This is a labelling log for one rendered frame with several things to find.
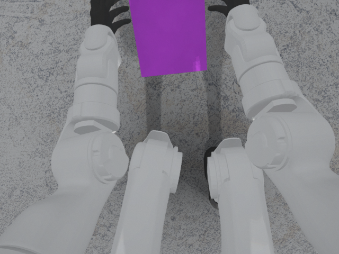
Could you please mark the robot right upper arm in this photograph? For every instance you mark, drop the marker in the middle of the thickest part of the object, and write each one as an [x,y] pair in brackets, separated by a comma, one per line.
[294,149]

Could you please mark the robot right foot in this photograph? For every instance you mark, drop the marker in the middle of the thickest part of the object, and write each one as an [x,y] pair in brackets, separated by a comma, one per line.
[208,154]

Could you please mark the left robot hand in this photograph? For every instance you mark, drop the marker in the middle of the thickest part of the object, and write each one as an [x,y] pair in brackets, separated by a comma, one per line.
[100,14]

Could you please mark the carton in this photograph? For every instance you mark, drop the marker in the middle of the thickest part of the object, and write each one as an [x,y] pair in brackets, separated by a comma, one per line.
[170,36]

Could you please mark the left robot shin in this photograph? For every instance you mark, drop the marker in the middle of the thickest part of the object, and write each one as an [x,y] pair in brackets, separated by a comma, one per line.
[139,149]

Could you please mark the robot right forearm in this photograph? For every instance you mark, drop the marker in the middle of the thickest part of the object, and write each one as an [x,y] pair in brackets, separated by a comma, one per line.
[259,69]

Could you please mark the robot left forearm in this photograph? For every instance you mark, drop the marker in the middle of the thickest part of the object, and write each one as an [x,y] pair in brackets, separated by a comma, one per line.
[96,85]

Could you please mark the right robot hand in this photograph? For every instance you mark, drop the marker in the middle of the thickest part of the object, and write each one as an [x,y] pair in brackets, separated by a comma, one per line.
[230,5]

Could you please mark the robot left upper arm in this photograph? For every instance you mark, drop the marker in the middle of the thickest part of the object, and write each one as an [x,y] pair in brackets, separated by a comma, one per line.
[86,168]

